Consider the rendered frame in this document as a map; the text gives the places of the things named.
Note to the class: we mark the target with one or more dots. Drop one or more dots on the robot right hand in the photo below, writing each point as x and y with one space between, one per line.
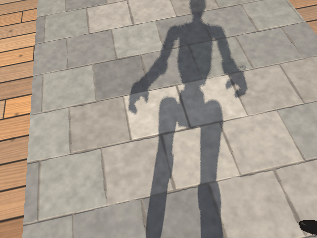
309 226

